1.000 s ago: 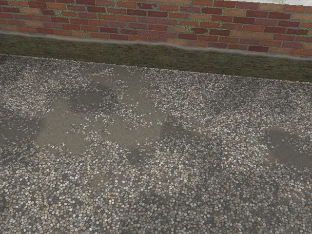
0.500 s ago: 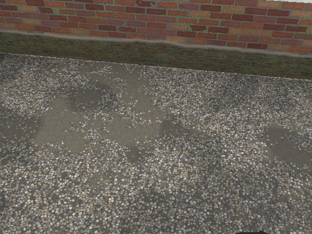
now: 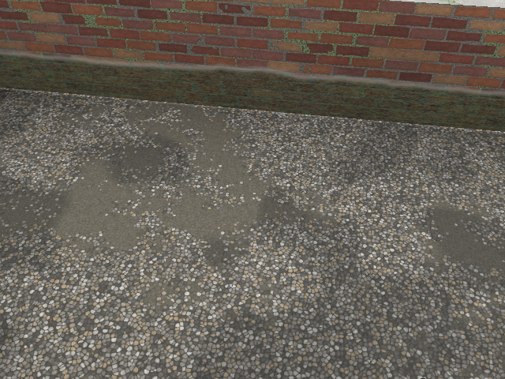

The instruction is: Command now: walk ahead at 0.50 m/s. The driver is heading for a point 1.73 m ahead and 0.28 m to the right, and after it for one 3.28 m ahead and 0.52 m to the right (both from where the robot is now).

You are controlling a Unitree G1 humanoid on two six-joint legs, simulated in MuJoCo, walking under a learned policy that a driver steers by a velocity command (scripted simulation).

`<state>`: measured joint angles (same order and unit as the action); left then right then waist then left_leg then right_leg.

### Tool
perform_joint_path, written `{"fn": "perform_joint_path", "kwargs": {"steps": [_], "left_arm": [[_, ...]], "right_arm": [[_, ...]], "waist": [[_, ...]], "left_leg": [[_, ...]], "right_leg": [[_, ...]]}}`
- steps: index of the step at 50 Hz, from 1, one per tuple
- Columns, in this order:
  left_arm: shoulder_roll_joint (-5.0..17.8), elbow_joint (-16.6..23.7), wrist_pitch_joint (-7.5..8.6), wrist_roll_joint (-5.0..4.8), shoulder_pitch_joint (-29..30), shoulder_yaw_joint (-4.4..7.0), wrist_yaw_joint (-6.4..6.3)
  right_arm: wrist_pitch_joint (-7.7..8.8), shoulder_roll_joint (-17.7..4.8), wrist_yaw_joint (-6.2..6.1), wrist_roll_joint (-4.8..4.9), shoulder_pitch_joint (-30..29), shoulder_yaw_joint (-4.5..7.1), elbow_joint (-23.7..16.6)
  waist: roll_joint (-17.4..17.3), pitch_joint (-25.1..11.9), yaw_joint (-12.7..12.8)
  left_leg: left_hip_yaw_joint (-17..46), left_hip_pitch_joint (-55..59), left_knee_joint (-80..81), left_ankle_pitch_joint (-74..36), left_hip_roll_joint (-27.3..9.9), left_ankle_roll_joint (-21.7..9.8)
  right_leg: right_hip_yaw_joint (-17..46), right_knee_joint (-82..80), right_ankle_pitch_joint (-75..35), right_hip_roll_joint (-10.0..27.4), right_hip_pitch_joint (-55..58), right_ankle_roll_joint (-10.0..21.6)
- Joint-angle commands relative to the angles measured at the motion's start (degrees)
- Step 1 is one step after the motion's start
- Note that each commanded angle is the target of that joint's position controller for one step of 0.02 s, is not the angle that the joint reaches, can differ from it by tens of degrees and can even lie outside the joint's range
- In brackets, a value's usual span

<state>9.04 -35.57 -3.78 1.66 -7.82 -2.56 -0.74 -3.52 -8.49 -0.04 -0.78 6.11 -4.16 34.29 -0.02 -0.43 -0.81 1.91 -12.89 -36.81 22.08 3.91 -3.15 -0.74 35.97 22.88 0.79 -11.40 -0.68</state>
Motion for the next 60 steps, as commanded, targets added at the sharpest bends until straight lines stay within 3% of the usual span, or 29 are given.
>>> {"fn": "perform_joint_path", "kwargs": {"steps": [1,3,6,7,9,11,15,17,20,21,23,25,28,29,31,34,36,39,40,42,44,47,48,50,53,55,58,59,60], "left_arm": [[3.98,6.12,0.57,-0.24,6.60,0.96,-0.04],[3.87,4.70,0.88,0.09,2.94,1.22,-0.19],[3.91,6.13,0.53,-0.23,6.65,0.95,-0.01],[4.03,4.66,0.95,0.07,3.37,1.22,-0.17],[3.79,6.14,0.49,-0.17,6.44,0.87,-0.02],[4.01,4.66,0.94,0.07,2.96,1.28,-0.21],[3.92,6.14,0.47,-0.27,6.77,0.90,0.02],[3.88,4.59,0.92,0.09,2.88,1.20,-0.17],[3.93,6.06,0.53,-0.22,6.75,0.92,-0.04],[4.00,4.59,0.93,0.06,3.45,1.17,-0.19],[3.78,6.07,0.46,-0.16,6.49,0.84,-0.03],[3.98,4.58,0.91,0.07,2.98,1.24,-0.22],[3.61,4.71,1.04,0.05,4.12,0.92,-0.10],[3.93,6.07,0.43,-0.25,6.79,0.87,0.01],[3.87,4.52,0.88,0.10,2.90,1.16,-0.19],[3.94,6.01,0.49,-0.21,6.79,0.89,-0.05],[3.80,4.56,0.80,0.08,3.10,1.14,-0.20],[3.88,6.03,0.44,-0.19,6.84,0.88,-0.02],[3.95,4.53,0.86,0.07,3.54,1.13,-0.19],[3.77,6.04,0.40,-0.14,6.62,0.81,-0.03],[3.93,4.54,0.85,0.06,3.12,1.20,-0.23],[3.57,4.67,0.99,0.04,4.28,0.88,-0.10],[3.91,6.05,0.38,-0.24,6.95,0.83,0.01],[3.82,4.48,0.83,0.09,3.03,1.12,-0.19],[3.92,5.99,0.44,-0.20,6.93,0.86,-0.05],[3.76,4.52,0.75,0.08,3.22,1.10,-0.21],[3.58,4.63,0.97,0.04,4.28,0.86,-0.11],[3.94,6.02,0.37,-0.22,6.96,0.82,0.00],[4.16,5.73,0.22,0.02,6.24,1.02,0.00]], "right_arm": [[1.01,-3.36,0.46,-0.48,-7.80,0.92,-6.70],[1.12,-3.63,-0.15,0.04,-2.83,1.06,-4.61],[1.02,-3.29,0.47,-0.48,-7.77,0.89,-6.77],[0.93,-3.58,-0.20,0.03,-3.44,1.08,-4.96],[1.05,-3.31,0.50,-0.56,-7.40,0.90,-6.74],[1.26,-3.61,-0.16,0.05,-2.63,1.07,-4.68],[0.90,-3.27,0.49,-0.46,-7.54,0.87,-6.88],[1.23,-3.52,-0.13,-0.02,-2.45,1.04,-4.71],[1.10,-3.23,0.45,-0.49,-7.55,0.88,-6.88],[0.99,-3.52,-0.21,0.02,-3.19,1.07,-5.06],[1.09,-3.23,0.48,-0.58,-7.16,0.88,-6.83],[1.30,-3.54,-0.18,0.03,-2.37,1.06,-4.75],[0.76,-3.73,-0.39,0.25,-5.00,1.10,-5.52],[0.94,-3.22,0.46,-0.48,-7.33,0.86,-6.95],[1.27,-3.47,-0.16,-0.03,-2.20,1.04,-4.76],[1.14,-3.19,0.42,-0.50,-7.34,0.88,-6.92],[1.24,-3.46,-0.17,0.02,-2.29,1.02,-4.79],[1.13,-3.14,0.43,-0.50,-7.31,0.86,-6.96],[1.04,-3.44,-0.23,0.02,-2.92,1.05,-5.13],[1.15,-3.17,0.46,-0.58,-6.94,0.87,-6.91],[1.36,-3.47,-0.18,0.02,-2.10,1.05,-4.82],[0.82,-3.67,-0.40,0.24,-4.73,1.09,-5.59],[1.00,-3.15,0.45,-0.48,-7.11,0.85,-7.04],[1.32,-3.40,-0.17,-0.05,-1.94,1.02,-4.84],[1.19,-3.13,0.41,-0.51,-7.12,0.87,-7.00],[1.29,-3.39,-0.18,0.01,-2.03,1.01,-4.86],[0.86,-3.64,-0.41,0.23,-4.56,1.09,-5.61],[1.04,-3.13,0.43,-0.50,-6.98,0.85,-7.06],[1.34,-2.79,0.64,-0.98,-5.12,0.87,-6.53]], "waist": [[-0.27,-0.14,-0.62],[-0.30,-7.33,0.19],[-0.39,-0.15,-0.60],[-0.29,-5.99,0.10],[-0.53,-0.31,-0.62],[-0.12,-7.67,0.17],[-0.44,0.44,-0.66],[-0.21,-7.60,0.14],[-0.29,-0.11,-0.63],[-0.26,-5.96,0.06],[-0.53,-0.31,-0.65],[-0.14,-7.71,0.14],[-1.03,-2.49,0.43],[-0.48,0.44,-0.67],[-0.24,-7.62,0.12],[-0.32,-0.10,-0.63],[-0.34,-7.36,0.14],[-0.45,-0.11,-0.61],[-0.36,-5.99,0.07],[-0.59,-0.27,-0.64],[-0.16,-7.69,0.12],[-1.04,-2.45,0.42],[-0.50,0.48,-0.67],[-0.25,-7.62,0.09],[-0.35,-0.08,-0.64],[-0.36,-7.37,0.11],[-1.08,-2.49,0.41],[-0.51,0.47,-0.67],[0.09,-2.98,-1.10]], "left_leg": [[3.32,-4.19,5.21,-24.95,-4.78,-1.05],[5.04,-1.97,6.73,-17.50,-4.61,-1.02],[3.27,-4.29,5.20,-24.81,-4.83,-1.06],[5.24,-2.40,7.03,-16.97,-4.74,-1.12],[3.11,-4.46,5.15,-24.51,-4.69,-0.99],[4.94,-1.75,6.66,-17.42,-4.68,-1.03],[3.11,-4.79,5.23,-24.34,-4.82,-1.01],[4.82,-1.91,6.63,-17.02,-4.64,-1.03],[3.09,-4.35,5.08,-24.60,-4.89,-1.07],[5.00,-2.44,6.89,-16.82,-4.80,-1.12],[2.91,-4.48,5.00,-24.40,-4.74,-0.99],[4.69,-1.74,6.51,-17.36,-4.75,-1.03],[5.47,-3.66,7.55,-15.81,-5.03,-1.33],[2.91,-4.79,5.09,-24.31,-4.89,-1.02],[4.59,-1.89,6.49,-17.03,-4.72,-1.04],[2.90,-4.35,4.94,-24.59,-4.96,-1.08],[4.55,-2.09,6.47,-17.16,-4.82,-1.04],[2.85,-4.41,4.95,-24.50,-5.01,-1.09],[4.75,-2.49,6.79,-16.67,-4.95,-1.15],[2.69,-4.55,4.89,-24.23,-4.87,-1.01],[4.44,-1.80,6.41,-17.16,-4.89,-1.04],[5.22,-3.73,7.49,-15.56,-5.17,-1.34],[2.68,-4.85,4.99,-24.11,-5.01,-1.03],[4.33,-1.92,6.39,-16.82,-4.85,-1.04],[2.66,-4.38,4.84,-24.39,-5.07,-1.08],[4.27,-2.09,6.37,-16.96,-4.95,-1.04],[5.06,-3.68,7.43,-15.47,-5.23,-1.35],[2.55,-4.82,4.92,-24.05,-5.07,-1.05],[2.16,-3.42,4.23,-24.77,-4.94,-0.94]], "right_leg": [[2.85,-2.76,-22.39,2.03,1.50,1.31],[1.94,-2.39,-13.33,1.02,6.01,1.42],[2.87,-2.70,-22.13,1.96,1.42,1.26],[2.09,-2.62,-12.60,0.95,5.28,1.47],[2.96,-2.65,-22.60,2.05,1.49,1.23],[2.04,-2.29,-13.31,0.92,6.12,1.43],[2.98,-2.61,-22.12,1.89,1.07,1.24],[2.19,-2.30,-13.48,0.98,6.03,1.45],[3.06,-2.61,-22.31,1.88,1.29,1.30],[2.28,-2.51,-12.77,0.86,5.17,1.50],[3.12,-2.54,-22.75,1.94,1.37,1.26],[2.20,-2.17,-13.47,0.82,6.04,1.45],[2.28,-3.16,-11.19,0.62,3.38,1.45],[3.12,-2.49,-22.26,1.77,0.96,1.26],[2.34,-2.17,-13.65,0.87,5.95,1.47],[3.19,-2.49,-22.46,1.77,1.19,1.32],[2.32,-2.11,-13.42,0.77,5.76,1.44],[3.21,-2.43,-22.21,1.69,1.11,1.28],[2.47,-2.35,-12.68,0.69,5.02,1.49],[3.29,-2.40,-22.68,1.77,1.18,1.25],[2.41,-2.04,-13.43,0.67,5.86,1.46],[2.48,-3.03,-11.13,0.47,3.20,1.45],[3.31,-2.37,-22.21,1.61,0.76,1.26],[2.56,-2.06,-13.62,0.72,5.76,1.48],[3.38,-2.38,-22.44,1.61,0.99,1.33],[2.54,-2.00,-13.41,0.62,5.57,1.44],[2.60,-2.96,-11.17,0.38,3.14,1.46],[3.42,-2.31,-22.29,1.53,0.69,1.27],[3.70,-1.71,-24.24,1.83,2.31,1.46]]}}
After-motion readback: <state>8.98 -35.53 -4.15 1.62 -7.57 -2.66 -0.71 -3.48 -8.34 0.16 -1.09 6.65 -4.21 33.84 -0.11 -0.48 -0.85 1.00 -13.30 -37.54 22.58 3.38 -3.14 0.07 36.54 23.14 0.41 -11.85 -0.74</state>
